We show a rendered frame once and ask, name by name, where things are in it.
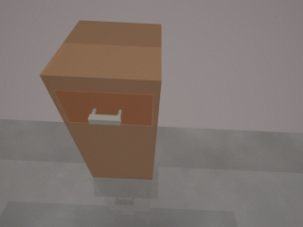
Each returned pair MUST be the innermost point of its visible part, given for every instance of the drawer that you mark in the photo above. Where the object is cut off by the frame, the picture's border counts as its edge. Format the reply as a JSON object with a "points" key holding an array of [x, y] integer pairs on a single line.
{"points": [[136, 109]]}

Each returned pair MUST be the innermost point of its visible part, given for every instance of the handle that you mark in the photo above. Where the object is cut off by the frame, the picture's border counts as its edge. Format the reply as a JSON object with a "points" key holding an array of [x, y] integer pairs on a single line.
{"points": [[104, 119]]}

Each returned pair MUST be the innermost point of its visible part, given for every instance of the cabinet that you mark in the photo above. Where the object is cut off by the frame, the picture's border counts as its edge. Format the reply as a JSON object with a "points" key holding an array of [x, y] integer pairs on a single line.
{"points": [[111, 57]]}

